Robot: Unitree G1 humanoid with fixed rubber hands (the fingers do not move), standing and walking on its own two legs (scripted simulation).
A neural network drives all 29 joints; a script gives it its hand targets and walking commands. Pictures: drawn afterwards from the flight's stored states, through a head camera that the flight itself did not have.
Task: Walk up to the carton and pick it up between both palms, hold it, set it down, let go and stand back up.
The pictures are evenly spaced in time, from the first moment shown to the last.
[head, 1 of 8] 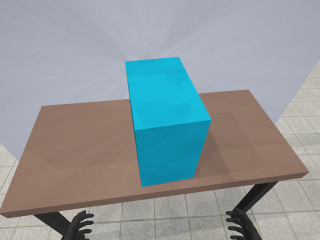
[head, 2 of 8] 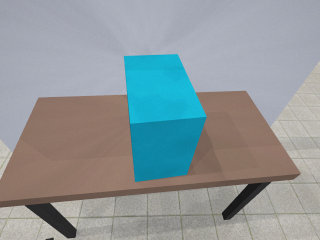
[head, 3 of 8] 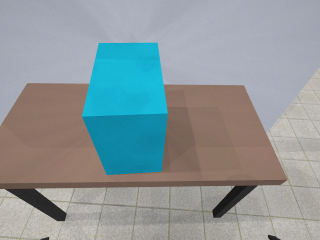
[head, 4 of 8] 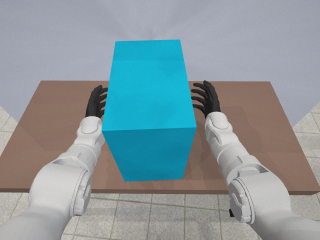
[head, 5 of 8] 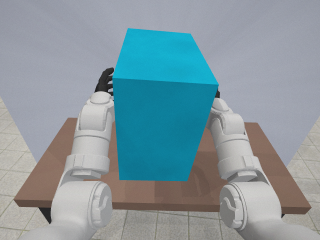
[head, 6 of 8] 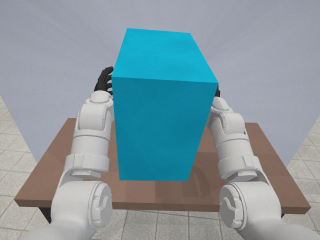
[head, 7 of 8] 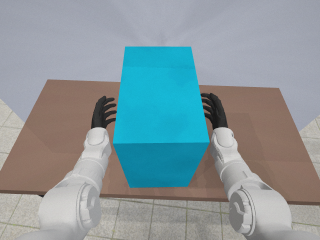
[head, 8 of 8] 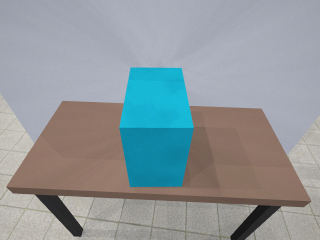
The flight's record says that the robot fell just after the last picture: no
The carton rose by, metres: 0.20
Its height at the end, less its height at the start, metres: +0.00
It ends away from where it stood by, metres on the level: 0.01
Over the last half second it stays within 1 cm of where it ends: yes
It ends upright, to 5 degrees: yes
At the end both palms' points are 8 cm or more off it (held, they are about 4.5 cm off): yes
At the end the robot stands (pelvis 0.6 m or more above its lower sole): yes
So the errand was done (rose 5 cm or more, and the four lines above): yes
